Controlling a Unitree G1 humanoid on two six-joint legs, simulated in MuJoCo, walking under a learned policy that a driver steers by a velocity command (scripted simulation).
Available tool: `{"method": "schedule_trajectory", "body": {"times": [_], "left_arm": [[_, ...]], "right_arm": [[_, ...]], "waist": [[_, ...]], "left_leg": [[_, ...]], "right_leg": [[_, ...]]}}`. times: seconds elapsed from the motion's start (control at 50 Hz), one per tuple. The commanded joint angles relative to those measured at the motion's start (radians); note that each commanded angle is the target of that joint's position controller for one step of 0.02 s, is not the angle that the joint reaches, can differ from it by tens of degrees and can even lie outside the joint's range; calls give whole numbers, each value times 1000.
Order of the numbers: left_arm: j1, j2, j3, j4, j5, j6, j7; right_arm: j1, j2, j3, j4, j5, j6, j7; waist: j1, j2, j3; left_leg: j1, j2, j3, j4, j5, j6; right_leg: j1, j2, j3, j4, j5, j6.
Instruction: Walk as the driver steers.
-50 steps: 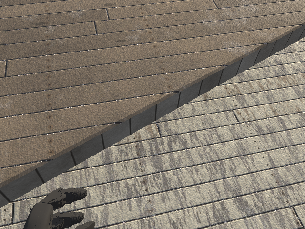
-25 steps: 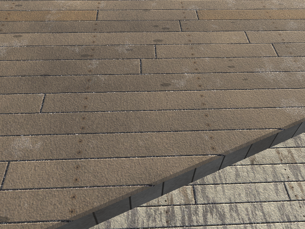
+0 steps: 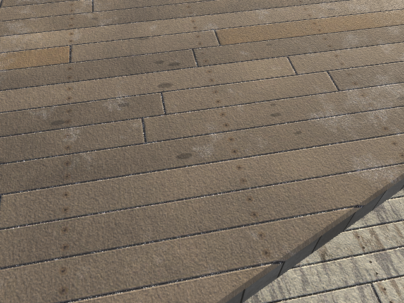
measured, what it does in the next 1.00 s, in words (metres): climbs, turning left: right foot, then left foot 0.15 m higher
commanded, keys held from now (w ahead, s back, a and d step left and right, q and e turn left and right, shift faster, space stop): w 0.14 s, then w+q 0.86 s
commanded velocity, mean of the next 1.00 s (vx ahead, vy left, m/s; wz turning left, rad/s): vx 0.50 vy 0.00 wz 0.38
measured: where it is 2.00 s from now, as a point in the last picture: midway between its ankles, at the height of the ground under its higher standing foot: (139, 192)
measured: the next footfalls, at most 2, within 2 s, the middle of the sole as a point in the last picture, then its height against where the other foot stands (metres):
right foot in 0.06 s outside the picture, level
left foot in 0.66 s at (172, 279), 0.15 m higher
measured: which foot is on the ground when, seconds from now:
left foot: down 0.00-0.06, up 0.08-0.64, down 0.66-1.00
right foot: up 0.00-0.04, down 0.06-0.68, up 0.70-1.00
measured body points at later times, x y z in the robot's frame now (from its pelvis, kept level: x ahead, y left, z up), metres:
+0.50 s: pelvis +0.23 -0.03 +0.00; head +0.24 -0.03 +0.45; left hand +0.09 +0.17 -0.14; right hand +0.42 -0.20 -0.12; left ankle +0.28 +0.10 -0.43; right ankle +0.14 -0.09 -0.74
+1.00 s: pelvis +0.53 +0.07 +0.15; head +0.54 +0.10 +0.60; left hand +0.68 +0.35 +0.09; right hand +0.65 -0.13 +0.02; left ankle +0.45 +0.07 -0.59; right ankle +0.75 -0.03 -0.49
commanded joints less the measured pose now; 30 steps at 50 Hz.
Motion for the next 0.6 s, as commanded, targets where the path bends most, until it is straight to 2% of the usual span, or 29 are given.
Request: {"method": "schedule_trajectory", "body": {"times": [0.02, 0.04, 0.06, 0.08, 0.1, 0.12, 0.14, 0.16, 0.18, 0.2, 0.22, 0.24, 0.28, 0.32, 0.34, 0.38, 0.4, 0.44, 0.46, 0.48, 0.5, 0.52, 0.54, 0.56, 0.58, 0.6], "left_arm": [[115, 100, 32, -11, 3, -27, 17], [261, 116, 43, 40, 12, -40, 26], [414, 192, 63, 71, 33, -49, 38], [458, 297, 92, 89, 27, -33, 38], [407, 250, 91, 82, -16, -19, 26], [279, 184, 72, 57, -23, -17, 24], [212, 126, 56, 45, -18, -20, 20], [190, 98, 47, 48, -16, -28, 22], [191, 81, 40, 59, -15, -35, 27], [236, 65, 33, 78, -6, -50, 23], [256, 88, 39, 91, -10, -59, 23], [285, 92, 42, 105, -10, -67, 21], [374, 86, 44, 140, -3, -68, 19], [408, 75, 40, 161, 0, -65, 23], [463, 53, 30, 188, 10, -63, 22], [520, 41, 18, 216, 17, -64, 21], [545, 41, 12, 230, 20, -71, 20], [563, 41, -1, 252, 22, -81, 20], [571, 26, -10, 271, 19, -78, 24], [559, 29, -16, 273, 10, -74, 25], [566, 26, -22, 279, 4, -73, 31], [561, 25, -26, 290, -8, -72, 53], [545, 57, -22, 270, -19, -67, 65], [540, 72, -22, 271, -37, -63, 81], [512, 60, -31, 239, -49, -58, 81], [526, 113, -20, 225, -59, -62, 82]], "right_arm": [[-42, -167, -32, -35, 3, -4, -10], [-55, -157, -26, -39, 7, 1, -12], [-47, -130, -15, -67, 13, 0, -16], [100, -30, 2, -64, 41, 7, -11], [58, -135, -26, -36, 6, 20, -19], [-25, -127, -28, -62, -4, 17, -10], [-73, -111, -24, -75, -2, 11, -3], [-92, -100, -24, -75, -4, 19, 2], [-65, -84, -19, -67, -11, 31, 8], [-66, -71, -19, -58, -15, 41, 12], [-46, -61, -19, -60, -12, 49, 16], [-53, -62, -23, -55, -15, 59, 19], [-90, -42, -29, -66, -12, 78, 9], [-213, -41, -32, -119, -9, 85, -1], [-274, -4, -22, -141, 1, 87, -12], [-361, 36, -4, -201, 9, 81, -32], [-402, 49, 4, -232, 7, 79, -39], [-497, 75, 27, -305, 6, 78, -41], [-547, 108, 46, -348, 7, 83, -38], [-578, 115, 63, -389, 7, 86, -33], [-604, 115, 71, -415, 4, 89, -28], [-611, 114, 78, -451, -1, 94, -22], [-566, 80, 79, -443, -1, 103, -11], [-589, 87, 84, -449, 3, 104, -7], [-526, 80, 84, -409, 16, 107, -5], [-490, 87, 89, -402, 25, 108, -5]], "waist": [[109, 115, -54], [168, 74, -134], [208, -24, -245], [140, -285, -344], [141, -91, -297], [100, -33, -142], [77, 3, -66], [56, -4, -25], [36, -18, -22], [42, -22, -16], [23, -31, -51], [26, -18, -51], [48, -51, -46], [62, -17, 29], [85, -42, 49], [84, 24, 66], [85, 30, 74], [78, 54, 97], [58, 43, 100], [42, 58, 105], [52, 46, 111], [24, 18, 107], [22, 36, 73], [23, 20, 58], [17, 66, 5], [7, -2, -49]], "left_leg": [[-35, 267, -83, 205, 924, 94], [-85, 224, -56, 378, 890, 72], [-266, 168, -23, 641, 550, 48], [-600, -24, 13, 1013, -208, 8], [-679, 23, -124, 1131, -218, 26], [-717, 72, -128, 1126, -117, 35], [-695, 109, -120, 1073, -42, 33], [-659, 130, -123, 1028, -3, 27], [-605, 136, -121, 1010, 24, 16], [-584, 124, -112, 1056, 29, 12], [-594, 118, -111, 1067, 38, 6], [-637, 116, -100, 1127, 43, -1], [-787, 107, -78, 1374, 16, 7], [-996, 123, -102, 1495, 10, 17], [-1162, 96, -80, 1728, -70, 36], [-1411, 91, -119, 1918, -141, 63], [-1502, 86, -126, 1979, -165, 75], [-1582, 70, -116, 1966, -178, 87], [-1579, 72, -104, 1972, -165, 98], [-1528, 80, -57, 1825, -151, 92], [-1477, 74, -12, 1745, -140, 84], [-1422, 109, -25, 1663, -133, 85], [-1286, 112, 58, 1500, -125, 77], [-1196, 132, 72, 1382, -155, 95], [-1019, 74, 175, 1295, -162, 113], [-874, 42, 227, 1192, -155, 134]], "right_leg": [[198, 64, -24, -81, -37, -54], [379, 70, -29, -149, 32, -75], [617, -122, 170, -155, 93, -111], [849, -374, 594, -235, 177, -257], [766, -326, 612, -283, -22, -248], [601, -287, 488, -328, -157, -218], [476, -246, 414, -393, -180, -191], [402, -211, 338, -430, -134, -159], [350, -188, 273, -453, -77, -138], [333, -174, 221, -438, 100, -124], [352, -186, 194, -436, 126, -135], [364, -184, 174, -433, 137, -136], [398, -202, 167, -440, -3, -159], [417, -209, 174, -477, -230, -147], [464, -234, 198, -456, -238, -155], [537, -273, 200, -421, -265, -150], [560, -282, 193, -404, -255, -137], [533, -272, 139, -411, -261, -94], [483, -259, 111, -424, -242, -70], [414, -213, 47, -454, -267, -39], [365, -180, 16, -480, -222, -36], [359, -194, -1, -510, -78, -41], [347, -175, -62, -562, 105, -55], [400, -189, -94, -585, 320, -70], [396, -153, -195, -518, 771, -51], [426, -192, -199, -430, 1236, -52]]}}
